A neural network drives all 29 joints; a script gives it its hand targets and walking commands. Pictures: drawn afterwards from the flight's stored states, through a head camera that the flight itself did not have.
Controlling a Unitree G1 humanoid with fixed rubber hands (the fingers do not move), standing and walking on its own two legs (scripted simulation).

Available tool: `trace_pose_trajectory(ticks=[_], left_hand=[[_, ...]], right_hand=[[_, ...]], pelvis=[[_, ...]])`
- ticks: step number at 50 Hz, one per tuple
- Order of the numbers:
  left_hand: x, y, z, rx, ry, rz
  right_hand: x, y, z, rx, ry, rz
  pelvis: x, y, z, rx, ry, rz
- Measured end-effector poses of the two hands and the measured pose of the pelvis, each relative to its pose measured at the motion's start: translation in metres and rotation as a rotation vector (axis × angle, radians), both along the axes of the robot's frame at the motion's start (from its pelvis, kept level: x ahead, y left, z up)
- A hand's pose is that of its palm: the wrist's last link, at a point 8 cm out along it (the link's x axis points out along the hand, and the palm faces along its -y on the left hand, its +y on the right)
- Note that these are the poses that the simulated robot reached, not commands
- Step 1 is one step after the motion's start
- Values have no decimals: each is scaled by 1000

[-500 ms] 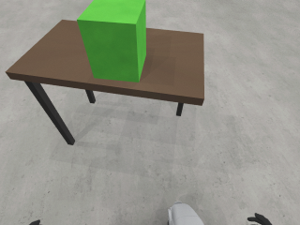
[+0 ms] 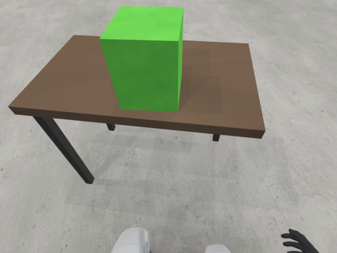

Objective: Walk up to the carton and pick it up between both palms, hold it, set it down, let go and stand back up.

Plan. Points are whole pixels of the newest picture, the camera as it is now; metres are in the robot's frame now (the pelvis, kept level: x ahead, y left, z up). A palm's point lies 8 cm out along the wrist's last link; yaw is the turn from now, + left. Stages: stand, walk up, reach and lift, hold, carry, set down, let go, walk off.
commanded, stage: walk up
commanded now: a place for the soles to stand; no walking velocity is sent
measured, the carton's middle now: (150, 60) +0.65 +0.05 +0.10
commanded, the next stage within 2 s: none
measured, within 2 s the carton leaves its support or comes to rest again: neither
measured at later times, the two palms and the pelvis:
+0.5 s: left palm out of the picture +0.11 +0.43 -0.05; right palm out of the picture +0.12 -0.21 -0.03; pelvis +0.04 +0.11 +0.02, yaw -2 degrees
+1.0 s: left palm out of the picture +0.18 +0.57 -0.08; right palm (202, 230) +0.18 -0.08 -0.07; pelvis +0.09 +0.25 -0.02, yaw -4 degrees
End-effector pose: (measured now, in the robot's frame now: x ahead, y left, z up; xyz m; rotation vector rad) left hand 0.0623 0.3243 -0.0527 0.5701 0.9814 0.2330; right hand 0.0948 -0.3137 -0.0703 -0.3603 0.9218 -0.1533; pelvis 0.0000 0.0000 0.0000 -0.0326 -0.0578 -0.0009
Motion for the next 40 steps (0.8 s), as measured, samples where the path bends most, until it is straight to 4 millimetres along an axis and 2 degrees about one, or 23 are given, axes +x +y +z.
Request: trace_pose_trajectory(ticks=[2,4,7,11,15,22,27,33,36,40], left_hand=[[21,24,-13,-1,-22,-19],[40,40,-20,-11,-40,-30],[60,52,-13,-27,-53,-52],[71,69,2,-37,-53,-69],[72,84,7,-46,-39,-61],[56,102,2,-47,35,-33],[45,109,4,-25,90,-19],[29,116,2,7,144,4],[34,126,8,18,136,11],[51,150,17,38,118,-11]], right_hand=[[4,19,-6,-19,2,-4],[3,38,-8,-24,9,-6],[-1,59,2,-18,3,-36],[-1,77,26,-31,3,-54],[6,89,39,-48,5,-50],[19,104,41,-49,10,-42],[28,109,32,-30,20,-42],[43,113,12,0,27,-36],[52,121,10,1,37,-29],[64,139,7,3,27,-36]], pelvis=[[6,21,-11,-11,1,1],[8,39,-16,-7,-18,-2],[13,59,-6,-14,-23,-32],[18,77,14,-27,-21,-46],[24,91,23,-41,-18,-41],[35,105,25,-42,-12,-34],[44,108,23,-23,-1,-35],[55,110,12,-5,-1,-31],[62,121,13,10,6,-22],[71,145,13,30,16,-31]])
